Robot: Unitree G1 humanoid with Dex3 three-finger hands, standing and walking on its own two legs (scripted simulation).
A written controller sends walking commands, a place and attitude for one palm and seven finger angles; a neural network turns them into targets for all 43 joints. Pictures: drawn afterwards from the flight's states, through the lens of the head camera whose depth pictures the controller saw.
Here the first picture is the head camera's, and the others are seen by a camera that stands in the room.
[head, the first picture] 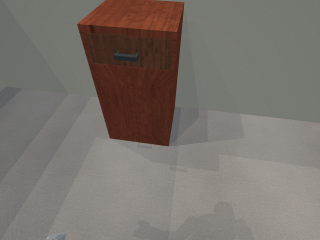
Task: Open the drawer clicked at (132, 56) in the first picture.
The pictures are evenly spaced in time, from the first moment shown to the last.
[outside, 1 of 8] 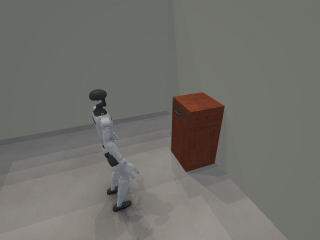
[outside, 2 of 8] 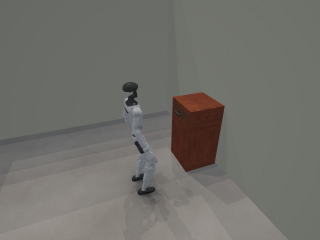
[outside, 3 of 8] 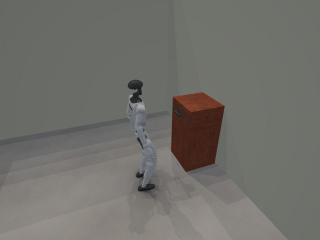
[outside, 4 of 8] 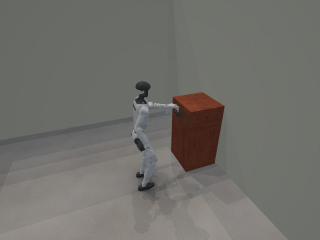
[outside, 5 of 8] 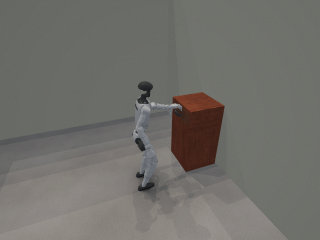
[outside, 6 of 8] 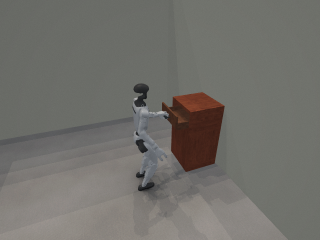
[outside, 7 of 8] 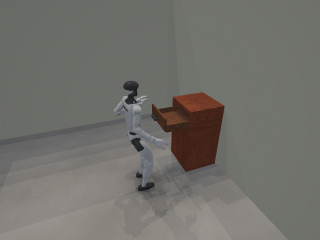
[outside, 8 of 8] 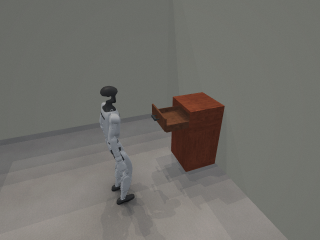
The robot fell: no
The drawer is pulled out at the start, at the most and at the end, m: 0.00 0.30 0.30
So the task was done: yes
